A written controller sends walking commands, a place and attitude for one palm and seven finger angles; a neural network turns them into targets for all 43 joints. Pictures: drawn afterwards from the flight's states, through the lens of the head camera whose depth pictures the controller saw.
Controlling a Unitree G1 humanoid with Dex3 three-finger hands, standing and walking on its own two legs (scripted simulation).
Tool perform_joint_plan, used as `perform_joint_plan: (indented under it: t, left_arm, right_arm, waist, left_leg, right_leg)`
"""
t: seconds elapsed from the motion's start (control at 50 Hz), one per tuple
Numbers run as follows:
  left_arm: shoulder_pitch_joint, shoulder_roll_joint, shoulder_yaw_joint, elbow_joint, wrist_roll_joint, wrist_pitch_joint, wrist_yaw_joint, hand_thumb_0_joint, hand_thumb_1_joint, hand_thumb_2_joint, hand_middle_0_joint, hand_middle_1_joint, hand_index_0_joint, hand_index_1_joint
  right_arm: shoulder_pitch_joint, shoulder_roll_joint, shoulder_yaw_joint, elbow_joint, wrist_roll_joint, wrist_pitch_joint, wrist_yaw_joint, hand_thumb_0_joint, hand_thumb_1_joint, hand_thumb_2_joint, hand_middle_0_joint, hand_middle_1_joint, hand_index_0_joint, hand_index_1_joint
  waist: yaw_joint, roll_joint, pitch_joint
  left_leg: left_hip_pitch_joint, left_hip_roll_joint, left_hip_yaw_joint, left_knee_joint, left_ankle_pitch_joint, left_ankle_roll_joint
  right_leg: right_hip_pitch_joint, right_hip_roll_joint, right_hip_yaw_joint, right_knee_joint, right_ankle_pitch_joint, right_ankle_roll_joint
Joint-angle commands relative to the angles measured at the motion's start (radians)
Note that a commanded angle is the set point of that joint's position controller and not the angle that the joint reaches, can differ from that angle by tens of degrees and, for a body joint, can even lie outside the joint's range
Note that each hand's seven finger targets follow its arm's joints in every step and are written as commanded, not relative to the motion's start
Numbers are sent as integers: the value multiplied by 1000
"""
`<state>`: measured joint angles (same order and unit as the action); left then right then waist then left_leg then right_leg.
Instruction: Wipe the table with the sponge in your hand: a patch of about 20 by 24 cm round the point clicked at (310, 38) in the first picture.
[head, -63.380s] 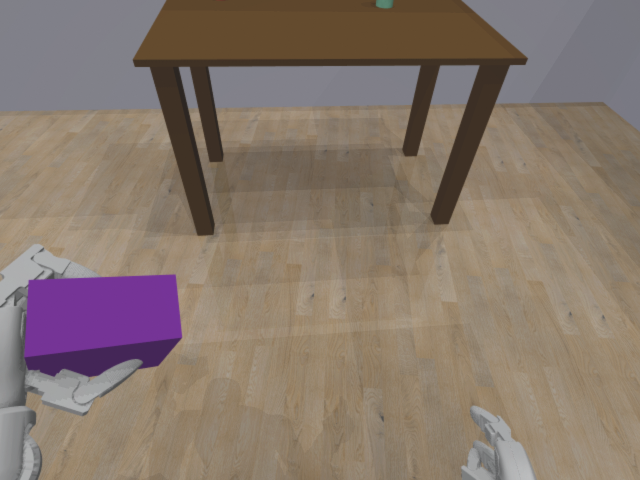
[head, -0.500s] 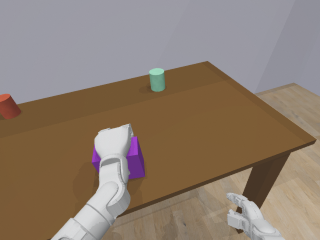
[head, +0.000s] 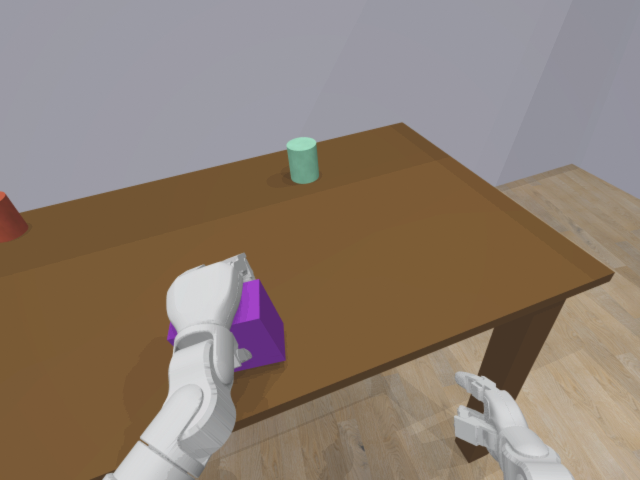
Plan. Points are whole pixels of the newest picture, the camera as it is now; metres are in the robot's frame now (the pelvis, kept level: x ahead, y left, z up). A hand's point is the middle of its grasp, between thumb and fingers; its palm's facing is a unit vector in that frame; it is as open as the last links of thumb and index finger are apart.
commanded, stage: slide back across to the middle lane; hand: left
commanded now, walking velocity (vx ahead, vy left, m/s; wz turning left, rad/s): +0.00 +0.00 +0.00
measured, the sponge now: (236, 337) +0.29 +0.16 +0.05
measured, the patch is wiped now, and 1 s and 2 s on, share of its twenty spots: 1.00 1.00 1.00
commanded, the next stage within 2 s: wipe forward along the middle lane in 0.36 s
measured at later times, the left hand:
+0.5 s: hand (198, 333) +0.26 +0.18 +0.10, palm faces +0.15 -0.32 -0.94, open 10.3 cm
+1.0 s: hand (189, 313) +0.30 +0.22 +0.09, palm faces +0.05 -0.11 -0.99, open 10.2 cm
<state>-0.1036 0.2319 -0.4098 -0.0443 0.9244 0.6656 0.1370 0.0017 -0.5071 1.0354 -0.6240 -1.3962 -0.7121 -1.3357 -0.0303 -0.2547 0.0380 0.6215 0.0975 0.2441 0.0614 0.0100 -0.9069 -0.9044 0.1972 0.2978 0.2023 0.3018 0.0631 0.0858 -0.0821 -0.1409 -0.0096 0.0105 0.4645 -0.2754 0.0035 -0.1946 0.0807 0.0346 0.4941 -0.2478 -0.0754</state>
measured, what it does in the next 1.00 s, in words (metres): stands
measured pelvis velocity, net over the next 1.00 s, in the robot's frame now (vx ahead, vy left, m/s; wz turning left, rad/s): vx -0.01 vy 0.00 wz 0.00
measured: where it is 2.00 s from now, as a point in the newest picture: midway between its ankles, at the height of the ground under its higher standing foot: outside the picture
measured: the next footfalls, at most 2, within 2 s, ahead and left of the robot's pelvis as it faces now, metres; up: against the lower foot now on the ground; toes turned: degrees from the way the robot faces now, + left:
none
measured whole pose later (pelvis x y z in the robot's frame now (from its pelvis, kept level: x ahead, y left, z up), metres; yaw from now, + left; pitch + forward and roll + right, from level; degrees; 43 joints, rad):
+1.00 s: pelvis -0.01 +0.00 +0.00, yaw +0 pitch -2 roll +1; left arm -0.21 0.30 -0.27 0.19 0.96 0.60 0.07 -0.01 -0.55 1.05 -0.69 -1.34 -0.78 -1.28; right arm 0.01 -0.28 0.05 0.66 0.09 0.15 -0.04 0.01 -0.90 -0.90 0.20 0.30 0.20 0.30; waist 0.05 0.09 -0.07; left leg -0.16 -0.01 0.01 0.44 -0.24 0.00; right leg -0.22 0.08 0.04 0.47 -0.21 -0.08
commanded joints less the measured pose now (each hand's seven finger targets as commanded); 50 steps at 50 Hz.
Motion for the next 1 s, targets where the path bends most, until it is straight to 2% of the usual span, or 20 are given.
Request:
perform_joint_plan:
  t: [0.0,0.08,0.1,0.18,0.2,0.22,0.28,0.3,0.36,0.4,0.46,0.5,0.66,0.7,0.74,0.8,0.88,0.9,0.94,0.98]
  left_arm:
    - [-118,98,95,-223,-24,-8,-20,0,100,1300,-1200,-1600,-1200,-1600]
    - [-53,102,103,-259,-26,-23,-26,0,100,1300,-1200,-1600,-1200,-1600]
    - [-49,151,153,-294,-32,-29,-26,0,100,1300,-1200,-1600,-1200,-1600]
    - [-93,157,159,-271,-30,-35,-27,0,100,1300,-1200,-1600,-1200,-1600]
    - [-98,204,206,-289,-26,-40,-24,0,100,1300,-1200,-1600,-1200,-1600]
    - [-94,156,162,-287,-25,-39,-27,0,100,1300,-1200,-1600,-1200,-1600]
    - [-27,165,179,-291,-30,-48,-31,0,100,1300,-1200,-1600,-1200,-1600]
    - [-25,210,223,-309,-29,-52,-28,0,100,1300,-1200,-1600,-1200,-1600]
    - [26,186,212,-292,-35,-56,-28,0,100,1300,-1200,-1600,-1200,-1600]
    - [51,256,282,-321,-42,-64,-25,0,100,1300,-1200,-1600,-1200,-1600]
    - [8,204,232,-277,-39,-58,-29,0,100,1300,-1200,-1600,-1200,-1600]
    - [-31,260,279,-273,-33,-59,-26,0,100,1300,-1200,-1600,-1200,-1600]
    - [-142,236,253,-64,0,-51,-31,0,100,1300,-1200,-1600,-1200,-1600]
    - [-169,287,295,-29,12,-51,-30,0,100,1300,-1200,-1600,-1200,-1600]
    - [-235,237,239,28,27,-45,-36,0,100,1300,-1200,-1600,-1200,-1600]
    - [-241,287,280,91,41,-45,-39,0,100,1300,-1200,-1600,-1200,-1600]
    - [-258,255,250,166,49,-44,-45,0,100,1300,-1200,-1600,-1200,-1600]
    - [-259,313,301,174,58,-47,-42,0,100,1300,-1200,-1600,-1200,-1600]
    - [-288,245,236,205,57,-47,-47,0,100,1300,-1200,-1600,-1200,-1600]
    - [-331,274,259,248,54,-53,-50,0,100,1300,-1200,-1600,-1200,-1600]
  right_arm:
    - [-281,-80,-30,-198,-5,-49,-7,0,-900,-900,200,300,200,300]
    - [-276,-77,-28,-198,-9,-54,-13,0,-900,-900,200,300,200,300]
    - [-277,-81,-28,-203,-10,-53,-18,0,-900,-900,200,300,200,300]
    - [-270,-83,-25,-191,-14,-60,-38,0,-900,-900,200,300,200,300]
    - [-267,-87,-25,-192,-15,-64,-43,0,-900,-900,200,300,200,300]
    - [-271,-81,-24,-198,-15,-67,-44,0,-900,-900,200,300,200,300]
    - [-264,-84,-24,-198,-16,-70,-43,0,-900,-900,200,300,200,300]
    - [-259,-89,-26,-199,-18,-71,-46,0,-900,-900,200,300,200,300]
    - [-254,-85,-24,-198,-18,-75,-46,0,-900,-900,200,300,200,300]
    - [-256,-93,-26,-198,-20,-77,-51,0,-900,-900,200,300,200,300]
    - [-249,-91,-22,-188,-19,-81,-58,0,-900,-900,200,300,200,300]
    - [-246,-98,-24,-185,-21,-89,-69,0,-900,-900,200,300,200,300]
    - [-231,-105,-17,-159,-16,-109,-95,0,-900,-900,200,300,200,300]
    - [-226,-111,-19,-152,-18,-115,-101,0,-900,-900,200,300,200,300]
    - [-225,-107,-15,-153,-13,-120,-103,0,-900,-900,200,300,200,300]
    - [-219,-116,-16,-148,-16,-130,-105,0,-900,-900,200,300,200,300]
    - [-215,-113,-17,-144,-11,-142,-99,0,-900,-900,200,300,200,300]
    - [-210,-120,-19,-137,-15,-144,-99,0,-900,-900,200,300,200,300]
    - [-207,-112,-17,-141,-9,-148,-99,0,-900,-900,200,300,200,300]
    - [-195,-118,-19,-127,-10,-150,-108,0,-900,-900,200,300,200,300]
  waist:
    - [31,-132,-108]
    - [37,-137,-107]
    - [42,-130,-108]
    - [29,-127,-69]
    - [32,-128,-69]
    - [29,-108,-71]
    - [41,-91,-95]
    - [44,-100,-107]
    - [44,-125,-93]
    - [50,-125,-94]
    - [31,-128,-53]
    - [34,-114,-51]
    - [19,-156,-38]
    - [28,-148,-52]
    - [14,-148,-52]
    - [30,-148,-82]
    - [31,-157,-107]
    - [38,-162,-122]
    - [20,-182,-94]
    - [13,-195,-76]
  left_leg:
    - [-26,-12,-29,-43,226,51]
    - [-11,-14,-25,-45,250,52]
    - [-7,-13,-31,-52,235,53]
    - [-10,-14,-26,-58,192,52]
    - [-3,-15,-33,-60,186,53]
    - [-3,-16,-23,-59,187,55]
    - [0,-16,-30,-63,221,50]
    - [-1,-17,-34,-64,215,51]
    - [-10,-17,-29,-59,230,51]
    - [-4,-19,-34,-57,222,50]
    - [-13,-17,-32,-60,204,51]
    - [-8,-21,-34,-62,170,52]
    - [-43,-25,-31,-69,126,45]
    - [-42,-30,-32,-69,111,45]
    - [-56,-29,-29,-73,104,43]
    - [-65,-37,-29,-69,105,42]
    - [-84,-40,-20,-61,135,40]
    - [-85,-42,-27,-60,138,40]
    - [-97,-40,-21,-59,127,40]
    - [-98,-42,-19,-55,102,41]
  right_leg:
    - [109,-42,110,-107,201,-5]
    - [125,-44,108,-107,236,-4]
    - [123,-40,127,-119,199,-7]
    - [90,-45,135,-150,108,-3]
    - [84,-39,156,-157,84,-9]
    - [89,-47,136,-152,84,-4]
    - [112,-41,122,-131,146,-10]
    - [121,-37,143,-134,133,-12]
    - [129,-43,133,-131,176,-6]
    - [129,-41,162,-140,161,-8]
    - [95,-43,146,-150,135,-4]
    - [79,-40,167,-169,72,-7]
    - [51,-46,144,-177,3,-1]
    - [54,-46,163,-186,-25,-3]
    - [46,-50,138,-179,-24,-1]
    - [67,-51,148,-173,-8,-1]
    - [98,-58,130,-147,86,7]
    - [109,-55,147,-142,96,3]
    - [85,-58,128,-144,93,10]
    - [61,-59,139,-162,52,14]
